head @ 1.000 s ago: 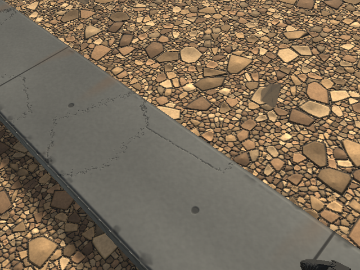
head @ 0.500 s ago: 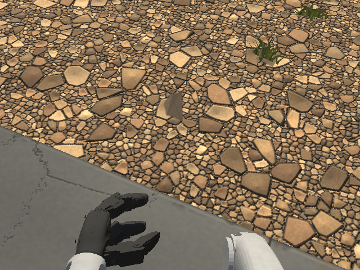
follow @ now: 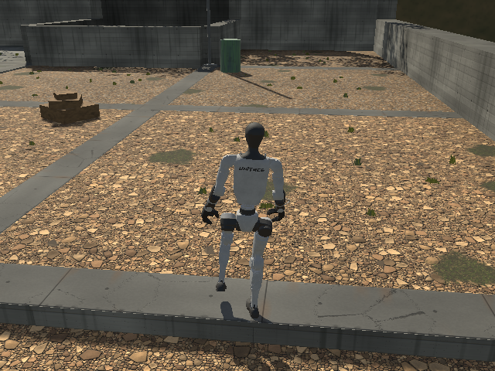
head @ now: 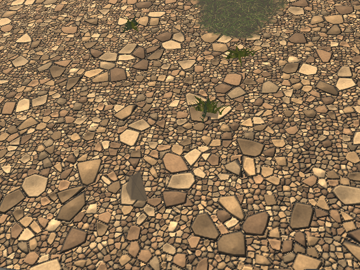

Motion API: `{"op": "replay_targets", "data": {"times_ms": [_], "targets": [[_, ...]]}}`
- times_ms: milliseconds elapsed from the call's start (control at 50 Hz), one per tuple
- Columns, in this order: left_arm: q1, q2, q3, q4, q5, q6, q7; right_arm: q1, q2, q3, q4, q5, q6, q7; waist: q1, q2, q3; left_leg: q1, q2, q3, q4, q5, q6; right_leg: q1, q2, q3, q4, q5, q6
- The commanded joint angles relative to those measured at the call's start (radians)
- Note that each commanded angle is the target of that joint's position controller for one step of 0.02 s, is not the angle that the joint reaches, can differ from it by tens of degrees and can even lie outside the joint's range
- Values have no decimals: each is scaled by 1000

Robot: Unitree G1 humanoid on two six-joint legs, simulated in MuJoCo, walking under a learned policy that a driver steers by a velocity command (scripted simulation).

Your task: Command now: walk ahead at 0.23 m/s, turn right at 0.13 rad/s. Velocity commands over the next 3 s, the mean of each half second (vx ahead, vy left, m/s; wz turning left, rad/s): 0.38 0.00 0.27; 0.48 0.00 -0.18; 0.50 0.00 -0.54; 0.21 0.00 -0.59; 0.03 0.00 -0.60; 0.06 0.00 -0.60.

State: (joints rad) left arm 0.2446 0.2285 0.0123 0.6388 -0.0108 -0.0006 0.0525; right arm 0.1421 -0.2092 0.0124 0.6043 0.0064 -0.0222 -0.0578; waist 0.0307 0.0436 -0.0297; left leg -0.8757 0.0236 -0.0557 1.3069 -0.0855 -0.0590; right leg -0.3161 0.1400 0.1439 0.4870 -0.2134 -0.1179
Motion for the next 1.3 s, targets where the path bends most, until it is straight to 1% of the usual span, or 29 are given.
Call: {"op": "replay_targets", "data": {"times_ms": [20,180,280,340,380,420,440,460,480,500,520,540,580,620,680,740,860,920,960,980,1000,1020,1040,1080,1100,1120,1180,1240,1300], "targets": [[89,115,27,-16,21,-26,-11,-27,-94,-42,-38,13,-33,17,38,-152,-31,-212,39,-27,-95,66,17,313,-302,303,-221,-127,-50],[101,132,34,74,22,-79,-39,-58,-107,-66,-7,20,-55,61,62,-132,86,-171,33,-56,-321,96,61,371,-356,164,-322,26,-85],[156,162,39,126,5,-77,-49,-173,-75,-44,-46,18,-66,104,112,-99,159,-70,66,61,-553,79,72,383,-372,40,-370,137,-96],[158,195,42,145,-5,-68,-58,-188,-75,-37,-71,26,-73,128,99,-106,162,83,37,122,-680,56,113,386,-376,-32,-358,331,-78],[158,217,44,154,-1,-70,-59,-137,-115,-53,-75,23,-73,132,51,-138,93,266,-31,172,-724,19,152,409,-361,-87,-248,776,-50],[154,233,46,161,6,-59,-50,84,-194,-94,-30,27,-64,120,-85,-154,-64,572,-103,200,-786,39,198,401,-329,-151,49,1085,1],[158,233,44,148,19,-69,-46,229,-249,-116,-3,32,-58,101,-152,-133,-148,872,-52,107,-766,90,232,202,-303,-163,257,979,34],[205,129,9,95,51,-95,-53,356,-358,-137,6,10,-53,85,-141,120,-316,1317,240,-310,-718,109,379,-203,-160,-189,684,285,94],[240,115,-8,102,40,-127,-67,377,-308,-123,-1,3,-56,77,-125,198,-515,1411,392,-744,-885,1,492,-338,-56,-34,930,-323,117],[134,206,20,87,-2,-140,-78,341,-238,-109,-8,-3,-52,72,-161,93,-409,1308,334,-613,-930,-71,412,-409,-136,13,990,-245,107],[48,201,15,49,-22,-147,-77,259,-215,-99,-18,4,-49,70,-142,25,-251,1135,303,-446,-944,-15,368,-445,-191,-29,947,-166,100],[10,190,13,41,-9,-145,-71,208,-202,-90,-23,1,-50,73,-110,-65,-158,967,275,-354,-981,83,348,-422,-225,-57,895,-119,102],[51,176,21,50,-11,-121,-67,156,-169,-73,-21,-17,-65,79,-39,-25,-75,778,224,-230,-1060,148,352,-346,-267,-60,842,-86,108],[98,133,16,73,-16,-90,-60,126,-165,-72,4,-8,-80,82,1,11,-24,688,202,-145,-1120,125,349,-354,-285,-71,796,-71,128],[31,115,19,59,0,-70,-48,111,-175,-76,36,-20,-97,87,4,3,63,579,153,-1,-1164,201,310,-388,-285,-79,659,71,155],[-53,98,17,50,3,-84,-61,115,-183,-76,57,-20,-100,81,-30,4,63,605,104,105,-1155,240,255,-331,-257,-103,393,318,138],[-239,76,10,-28,-11,-98,-109,205,-225,-93,120,1,-67,63,-108,-16,96,928,209,109,-1106,339,222,-438,-217,-131,126,315,76],[-206,114,30,-54,-2,-91,-121,179,-253,-103,115,2,-36,46,-63,27,38,1020,222,139,-953,727,190,-355,-146,-200,114,133,30],[1,187,70,-25,-2,-84,-113,157,-271,-107,102,0,-15,31,52,44,-83,965,188,179,-649,927,153,-67,-71,-237,69,100,-26],[166,262,102,0,0,-78,-98,162,-249,-96,79,-8,-24,23,126,-18,-188,745,149,194,-367,702,117,252,-157,-85,55,192,-87],[211,368,126,-2,-5,-80,-90,298,-111,-47,34,-39,-55,48,35,-290,-326,249,-67,144,54,-223,40,691,-437,471,35,80,-306],[244,278,108,-11,-13,-78,-84,215,-182,-55,37,-20,-92,64,104,-223,-441,124,-103,-53,175,-450,45,782,-465,698,-110,21,-327],[197,238,96,-18,-2,-75,-76,126,-216,-66,-3,20,-114,76,108,-173,-301,36,-37,-83,171,-376,62,702,-435,540,-127,22,-260],[62,198,84,-50,-7,-69,-72,52,-201,-59,-33,-7,-126,67,26,5,-112,89,34,-49,-4,-282,63,383,-364,357,-160,189,-205],[20,181,74,-62,6,-68,-70,69,-206,-66,-32,-20,-114,64,-17,-3,-69,160,56,-47,-42,-266,54,257,-340,305,-196,260,-206],[-7,183,75,-65,9,-68,-68,94,-203,-66,-32,-22,-103,63,-44,-52,-43,198,62,-42,-78,-272,37,176,-325,289,-216,295,-217],[-18,197,79,-41,1,-70,-52,89,-166,-53,-25,-30,-77,52,-63,-66,1,256,66,4,-277,-216,-7,11,-265,163,-237,364,-191],[4,226,89,-17,-11,-60,-38,-18,-124,-34,-43,-31,-77,54,-19,-103,-4,353,24,27,-525,16,-24,-60,-196,88,-216,268,-138],[67,229,91,6,-21,-47,-37,-102,-146,-43,-61,-6,-85,63,28,-135,-22,411,-21,13,-682,116,-24,-12,-208,146,-170,131,-111]]}}
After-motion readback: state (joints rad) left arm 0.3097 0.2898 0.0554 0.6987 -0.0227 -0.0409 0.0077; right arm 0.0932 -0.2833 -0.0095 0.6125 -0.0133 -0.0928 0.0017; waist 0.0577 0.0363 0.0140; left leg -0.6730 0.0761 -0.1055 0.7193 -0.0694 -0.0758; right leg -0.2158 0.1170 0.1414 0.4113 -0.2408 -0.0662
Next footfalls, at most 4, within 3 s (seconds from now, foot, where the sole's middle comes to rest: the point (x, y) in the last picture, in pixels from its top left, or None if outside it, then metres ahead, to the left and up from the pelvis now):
0.44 left None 0.38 0.25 -0.78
0.98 right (183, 206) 0.75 0.12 -0.78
1.42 left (137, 158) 1.00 0.33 -0.78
1.88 right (200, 140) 1.09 0.04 -0.78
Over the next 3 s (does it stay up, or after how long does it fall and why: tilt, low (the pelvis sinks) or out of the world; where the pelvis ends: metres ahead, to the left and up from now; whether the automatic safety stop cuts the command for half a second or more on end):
stays up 1.03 0.18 0.01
